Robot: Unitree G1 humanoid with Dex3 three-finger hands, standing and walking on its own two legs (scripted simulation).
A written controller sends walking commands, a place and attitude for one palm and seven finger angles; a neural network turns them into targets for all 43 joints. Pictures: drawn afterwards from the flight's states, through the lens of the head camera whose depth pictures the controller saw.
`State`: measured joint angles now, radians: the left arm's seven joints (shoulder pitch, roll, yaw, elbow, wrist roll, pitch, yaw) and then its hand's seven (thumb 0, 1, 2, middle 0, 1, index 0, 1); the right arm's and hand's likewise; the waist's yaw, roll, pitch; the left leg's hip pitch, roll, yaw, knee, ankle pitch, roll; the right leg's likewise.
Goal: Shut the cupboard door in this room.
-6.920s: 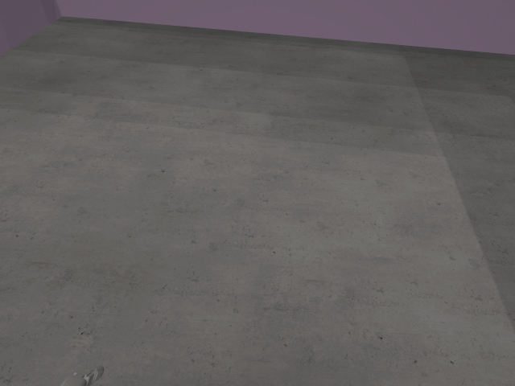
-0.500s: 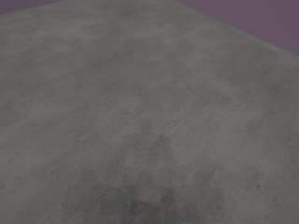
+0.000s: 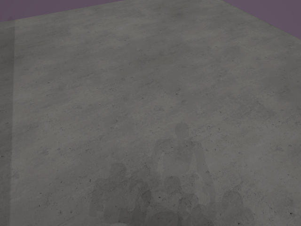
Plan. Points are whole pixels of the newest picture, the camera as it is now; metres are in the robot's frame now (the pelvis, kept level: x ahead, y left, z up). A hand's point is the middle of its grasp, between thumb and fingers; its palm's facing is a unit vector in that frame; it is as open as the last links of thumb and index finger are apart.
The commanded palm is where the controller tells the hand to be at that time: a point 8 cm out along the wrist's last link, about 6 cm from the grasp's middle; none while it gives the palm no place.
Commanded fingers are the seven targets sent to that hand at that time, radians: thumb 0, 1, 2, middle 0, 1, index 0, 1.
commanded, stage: turn or walk to find it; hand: left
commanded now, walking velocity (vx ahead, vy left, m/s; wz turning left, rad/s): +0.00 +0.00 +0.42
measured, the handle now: out of the picture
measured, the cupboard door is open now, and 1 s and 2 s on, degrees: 86 86 86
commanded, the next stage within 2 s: none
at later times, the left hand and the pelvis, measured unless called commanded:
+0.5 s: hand out of the picture +0.02 +0.27 -0.16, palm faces +0.21 -0.95 -0.24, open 7.4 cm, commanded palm none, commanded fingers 0.00 0.90 0.90 -0.20 -0.30 -0.20 -0.30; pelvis -0.04 +0.04 +0.00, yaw +10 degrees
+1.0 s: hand out of the picture -0.10 +0.20 -0.16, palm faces +0.43 -0.87 -0.24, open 7.4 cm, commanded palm none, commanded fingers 0.00 0.90 0.90 -0.20 -0.30 -0.20 -0.30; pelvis -0.07 +0.00 +0.00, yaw +25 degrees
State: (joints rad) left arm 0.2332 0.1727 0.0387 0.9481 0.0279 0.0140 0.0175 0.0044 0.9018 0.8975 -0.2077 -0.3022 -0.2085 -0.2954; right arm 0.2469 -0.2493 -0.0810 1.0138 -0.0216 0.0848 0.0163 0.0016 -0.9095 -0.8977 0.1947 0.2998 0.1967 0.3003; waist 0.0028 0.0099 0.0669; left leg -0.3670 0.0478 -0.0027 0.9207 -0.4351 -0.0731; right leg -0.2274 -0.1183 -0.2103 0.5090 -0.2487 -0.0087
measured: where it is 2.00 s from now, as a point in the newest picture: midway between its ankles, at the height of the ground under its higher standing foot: outside the picture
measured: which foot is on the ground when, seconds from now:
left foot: up 0.00-0.08, down 0.10-0.64, up 0.66-1.00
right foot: down 0.00-0.10, up 0.12-0.62, down 0.64-1.00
